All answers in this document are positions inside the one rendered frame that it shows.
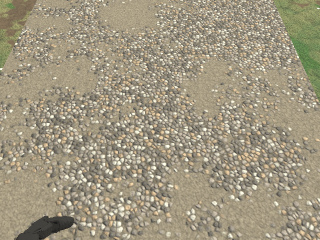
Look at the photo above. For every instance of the left robot hand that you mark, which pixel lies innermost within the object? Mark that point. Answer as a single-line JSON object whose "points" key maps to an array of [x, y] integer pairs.
{"points": [[46, 226]]}

